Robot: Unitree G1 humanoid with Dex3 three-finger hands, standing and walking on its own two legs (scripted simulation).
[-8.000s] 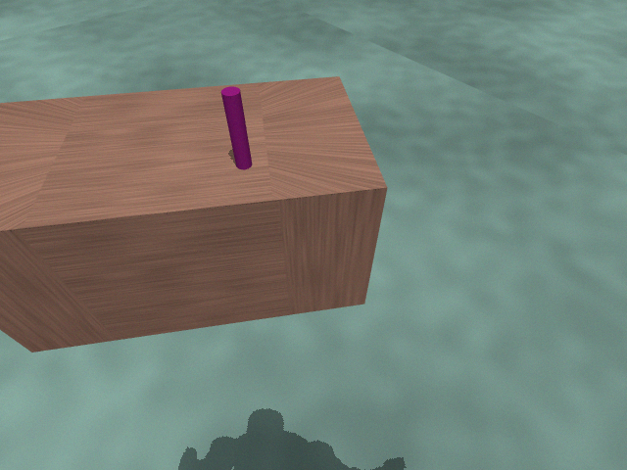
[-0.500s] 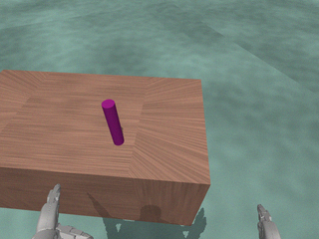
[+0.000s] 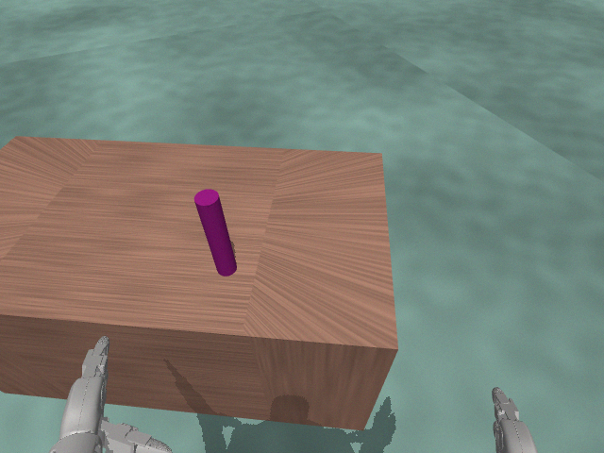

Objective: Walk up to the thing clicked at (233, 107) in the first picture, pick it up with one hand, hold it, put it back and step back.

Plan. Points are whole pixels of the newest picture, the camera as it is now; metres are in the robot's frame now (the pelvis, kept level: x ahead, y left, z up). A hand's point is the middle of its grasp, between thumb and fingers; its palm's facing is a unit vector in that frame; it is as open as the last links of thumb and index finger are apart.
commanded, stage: go down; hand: left
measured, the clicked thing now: (217, 236) +0.51 +0.23 -0.07
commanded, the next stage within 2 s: none
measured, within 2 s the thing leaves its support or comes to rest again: neither
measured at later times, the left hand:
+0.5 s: hand (110, 344) +0.25 +0.31 -0.01, palm faces +0.32 -0.93 -0.18, open 17.5 cm
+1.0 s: hand (105, 313) +0.29 +0.34 -0.01, palm faces +0.26 -0.96 -0.07, open 17.4 cm
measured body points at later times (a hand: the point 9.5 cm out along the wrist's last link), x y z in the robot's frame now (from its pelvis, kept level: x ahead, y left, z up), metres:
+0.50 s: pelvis -0.02 +0.01 -0.02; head +0.00 +0.02 +0.43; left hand +0.22 +0.36 +0.00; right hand +0.15 -0.26 -0.09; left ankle +0.01 +0.14 -0.74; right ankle -0.03 -0.13 -0.74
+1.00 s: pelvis -0.01 +0.02 -0.04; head +0.03 +0.05 +0.40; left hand +0.27 +0.39 -0.01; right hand +0.15 -0.24 -0.09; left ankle +0.01 +0.14 -0.74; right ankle -0.03 -0.13 -0.74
